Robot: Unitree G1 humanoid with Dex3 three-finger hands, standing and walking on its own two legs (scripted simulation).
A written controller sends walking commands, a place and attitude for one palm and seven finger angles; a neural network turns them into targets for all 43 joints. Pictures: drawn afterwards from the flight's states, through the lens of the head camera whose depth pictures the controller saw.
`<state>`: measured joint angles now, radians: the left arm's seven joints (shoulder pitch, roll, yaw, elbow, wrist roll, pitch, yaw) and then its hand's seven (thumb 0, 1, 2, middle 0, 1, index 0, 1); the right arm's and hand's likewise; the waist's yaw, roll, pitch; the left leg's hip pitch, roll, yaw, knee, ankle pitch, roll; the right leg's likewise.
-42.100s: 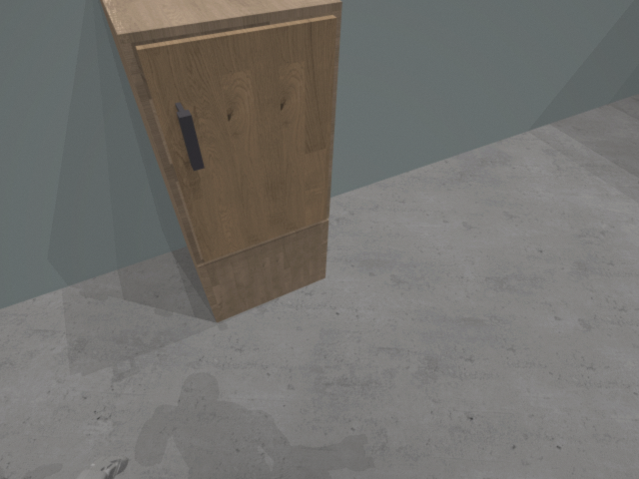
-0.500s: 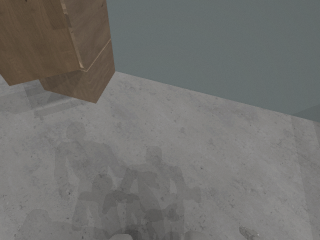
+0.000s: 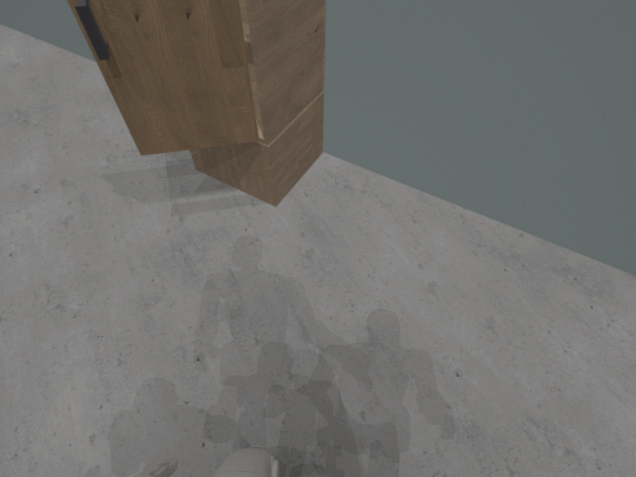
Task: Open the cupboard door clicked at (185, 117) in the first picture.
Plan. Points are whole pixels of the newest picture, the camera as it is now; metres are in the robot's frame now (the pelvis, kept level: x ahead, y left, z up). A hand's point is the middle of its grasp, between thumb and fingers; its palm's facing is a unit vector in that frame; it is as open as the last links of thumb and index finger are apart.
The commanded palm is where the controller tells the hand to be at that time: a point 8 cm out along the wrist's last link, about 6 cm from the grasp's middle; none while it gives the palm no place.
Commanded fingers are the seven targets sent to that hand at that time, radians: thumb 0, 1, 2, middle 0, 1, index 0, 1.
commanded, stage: turn to face it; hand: left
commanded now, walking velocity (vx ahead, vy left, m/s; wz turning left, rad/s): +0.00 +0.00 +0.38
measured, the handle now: (94, 28) +1.05 +0.58 +0.01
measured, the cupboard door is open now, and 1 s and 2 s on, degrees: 42 42 42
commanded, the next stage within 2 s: take the last steps up to it in 0.30 s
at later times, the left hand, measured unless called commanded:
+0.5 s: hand out of the picture +0.04 +0.22 -0.17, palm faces +0.21 -0.94 -0.27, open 7.4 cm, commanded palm none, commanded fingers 0.00 0.90 0.90 -0.20 -0.30 -0.20 -0.30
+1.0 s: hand out of the picture +0.02 +0.28 -0.19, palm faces +0.33 -0.93 -0.18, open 7.4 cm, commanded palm none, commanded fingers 0.00 0.90 0.90 -0.20 -0.30 -0.20 -0.30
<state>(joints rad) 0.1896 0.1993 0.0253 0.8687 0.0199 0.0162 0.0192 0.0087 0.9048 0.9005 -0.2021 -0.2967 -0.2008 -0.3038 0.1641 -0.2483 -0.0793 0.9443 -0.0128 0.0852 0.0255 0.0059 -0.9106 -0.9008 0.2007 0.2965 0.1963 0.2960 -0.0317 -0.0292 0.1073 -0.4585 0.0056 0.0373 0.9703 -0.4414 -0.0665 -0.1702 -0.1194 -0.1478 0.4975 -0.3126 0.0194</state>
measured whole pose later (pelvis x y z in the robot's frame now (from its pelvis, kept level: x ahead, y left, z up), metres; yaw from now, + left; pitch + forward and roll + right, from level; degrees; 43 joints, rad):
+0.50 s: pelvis +0.01 +0.00 -0.01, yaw +10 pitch +0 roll +0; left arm 0.21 0.23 0.05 0.93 0.02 0.02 0.01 0.01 0.91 0.90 -0.20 -0.30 -0.20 -0.30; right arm 0.16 -0.19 -0.03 0.96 -0.02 0.05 0.00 0.00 -0.91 -0.90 0.21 0.30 0.20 0.30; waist 0.01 0.01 0.06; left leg -0.36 -0.03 -0.04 0.69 -0.39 0.00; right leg -0.25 -0.05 -0.06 0.58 -0.34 0.02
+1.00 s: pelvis +0.10 +0.11 -0.01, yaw +15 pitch +0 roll +1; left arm 0.33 0.22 0.06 1.09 0.02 0.02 -0.01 0.01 0.91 0.90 -0.20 -0.30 -0.20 -0.30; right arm 0.20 -0.14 -0.03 0.98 -0.03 -0.05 -0.01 0.00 -0.92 -0.90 0.20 0.30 0.20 0.30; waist 0.03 -0.07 0.06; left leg -0.27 0.01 0.13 0.54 -0.26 0.04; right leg -0.41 -0.13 -0.08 1.14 -0.41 0.01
